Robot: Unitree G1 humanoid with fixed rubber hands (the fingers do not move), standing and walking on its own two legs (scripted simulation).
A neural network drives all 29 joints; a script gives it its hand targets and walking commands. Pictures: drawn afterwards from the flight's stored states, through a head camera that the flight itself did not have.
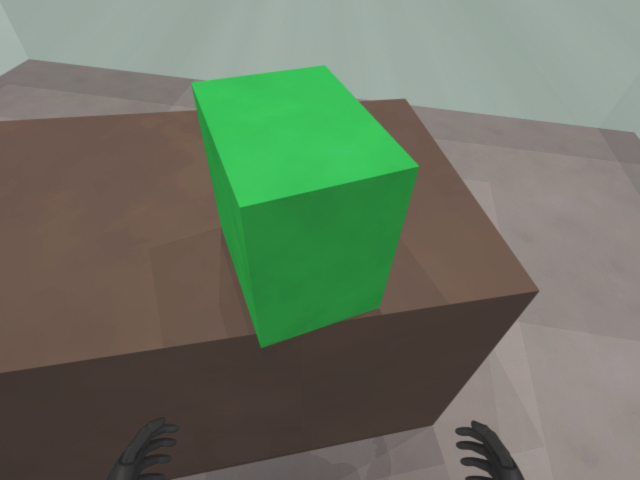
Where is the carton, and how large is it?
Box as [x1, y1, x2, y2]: [191, 65, 419, 347]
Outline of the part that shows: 324,65 191,83 222,230 261,347 379,307 419,166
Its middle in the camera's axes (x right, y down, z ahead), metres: -0.04 -0.05 +0.56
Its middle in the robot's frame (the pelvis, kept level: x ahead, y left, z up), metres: +0.48 +0.05 +0.09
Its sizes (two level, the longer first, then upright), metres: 0.263 0.195 0.275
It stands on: a pedestal, 0.70 m high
